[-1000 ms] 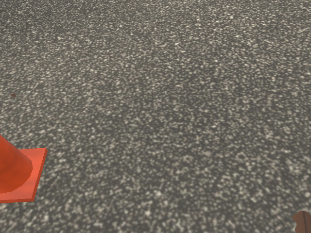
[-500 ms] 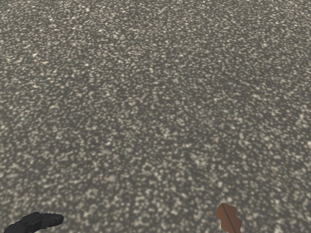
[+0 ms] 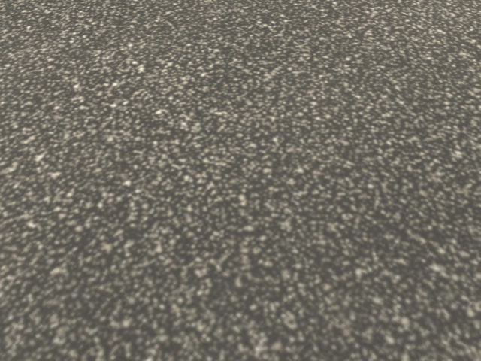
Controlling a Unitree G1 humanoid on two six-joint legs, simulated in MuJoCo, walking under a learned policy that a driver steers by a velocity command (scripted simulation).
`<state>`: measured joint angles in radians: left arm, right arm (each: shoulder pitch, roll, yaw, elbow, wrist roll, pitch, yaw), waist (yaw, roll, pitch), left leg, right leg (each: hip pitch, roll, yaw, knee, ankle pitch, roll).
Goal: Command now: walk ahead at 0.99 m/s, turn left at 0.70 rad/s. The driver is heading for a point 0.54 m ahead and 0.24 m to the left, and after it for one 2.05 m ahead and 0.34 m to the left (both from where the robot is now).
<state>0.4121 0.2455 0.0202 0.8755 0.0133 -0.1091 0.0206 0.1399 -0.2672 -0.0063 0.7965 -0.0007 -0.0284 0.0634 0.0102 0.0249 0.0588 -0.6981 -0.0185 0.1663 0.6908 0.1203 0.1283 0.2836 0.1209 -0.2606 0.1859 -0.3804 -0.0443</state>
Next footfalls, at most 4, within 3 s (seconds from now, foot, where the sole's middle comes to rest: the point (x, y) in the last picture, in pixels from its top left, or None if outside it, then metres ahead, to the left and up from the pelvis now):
0.04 left None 0.23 0.02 -0.75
0.44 right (292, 287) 0.67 -0.10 -0.75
0.80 left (181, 241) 0.82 0.24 -0.75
1.22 right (251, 210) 0.94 0.02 -0.75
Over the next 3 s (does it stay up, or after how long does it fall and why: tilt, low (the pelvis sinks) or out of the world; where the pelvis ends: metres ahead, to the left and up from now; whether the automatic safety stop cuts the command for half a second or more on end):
stays up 1.71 0.40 -0.02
